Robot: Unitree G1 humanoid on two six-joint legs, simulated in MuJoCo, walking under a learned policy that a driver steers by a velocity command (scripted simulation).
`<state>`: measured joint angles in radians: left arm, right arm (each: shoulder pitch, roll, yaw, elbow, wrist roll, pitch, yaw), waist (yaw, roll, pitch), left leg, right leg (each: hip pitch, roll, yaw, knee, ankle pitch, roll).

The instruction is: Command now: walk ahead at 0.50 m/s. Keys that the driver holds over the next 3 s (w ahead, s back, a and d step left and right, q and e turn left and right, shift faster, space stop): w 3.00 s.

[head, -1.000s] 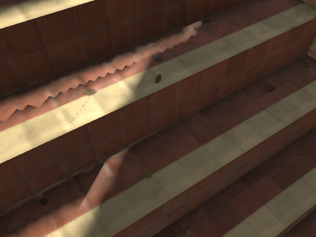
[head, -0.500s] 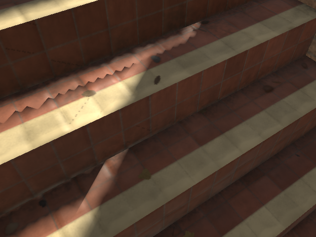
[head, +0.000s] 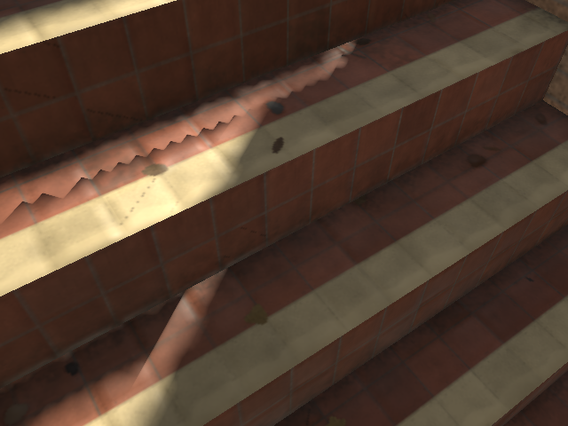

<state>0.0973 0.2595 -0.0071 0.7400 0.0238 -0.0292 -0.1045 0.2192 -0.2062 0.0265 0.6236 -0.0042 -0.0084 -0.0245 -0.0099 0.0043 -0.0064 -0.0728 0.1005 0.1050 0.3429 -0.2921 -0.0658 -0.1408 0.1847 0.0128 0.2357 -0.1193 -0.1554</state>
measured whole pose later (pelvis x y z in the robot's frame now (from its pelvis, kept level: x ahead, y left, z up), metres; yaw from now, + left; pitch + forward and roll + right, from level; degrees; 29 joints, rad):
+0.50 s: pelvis +0.00 +0.00 +0.00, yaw +0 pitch +2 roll -1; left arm 0.09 0.25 -0.01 0.73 0.03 -0.03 -0.10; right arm 0.20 -0.19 0.03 0.62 -0.01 -0.02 -0.02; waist 0.00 0.00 0.00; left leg -0.07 0.10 0.10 0.35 -0.30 -0.07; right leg -0.14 0.19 0.01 0.24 -0.12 -0.15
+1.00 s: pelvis +0.00 +0.00 +0.00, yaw +0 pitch +2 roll -1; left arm 0.08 0.24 -0.01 0.73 0.03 -0.03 -0.11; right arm 0.20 -0.20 0.03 0.64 -0.01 -0.02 -0.02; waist -0.01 0.00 -0.01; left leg -0.07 0.10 0.11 0.34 -0.30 -0.06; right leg -0.14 0.18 0.02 0.24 -0.12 -0.15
